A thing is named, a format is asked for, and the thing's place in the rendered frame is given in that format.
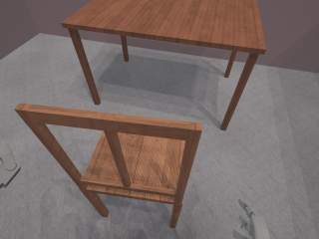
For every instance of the right robot hand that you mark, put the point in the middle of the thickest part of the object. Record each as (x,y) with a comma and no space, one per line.
(255,227)

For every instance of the left robot hand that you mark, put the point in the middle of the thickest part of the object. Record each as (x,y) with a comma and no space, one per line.
(9,168)

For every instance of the chair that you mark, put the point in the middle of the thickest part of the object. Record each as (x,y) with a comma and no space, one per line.
(136,157)

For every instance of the table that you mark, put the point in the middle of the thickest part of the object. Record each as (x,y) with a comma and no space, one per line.
(233,25)

